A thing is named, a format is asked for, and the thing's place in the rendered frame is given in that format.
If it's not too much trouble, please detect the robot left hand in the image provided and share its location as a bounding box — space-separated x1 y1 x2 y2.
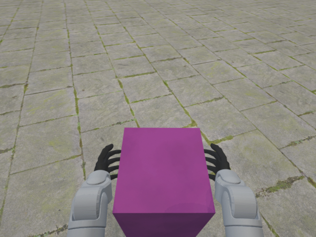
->
94 144 121 180

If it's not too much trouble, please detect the robot left forearm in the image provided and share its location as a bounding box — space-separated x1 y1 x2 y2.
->
67 170 113 237

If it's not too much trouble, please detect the robot right hand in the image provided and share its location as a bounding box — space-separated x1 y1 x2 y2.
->
204 143 230 181

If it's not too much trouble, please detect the carton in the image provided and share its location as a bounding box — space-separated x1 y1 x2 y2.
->
113 127 216 237

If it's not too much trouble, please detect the robot right forearm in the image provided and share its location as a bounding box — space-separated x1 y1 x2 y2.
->
215 169 264 237

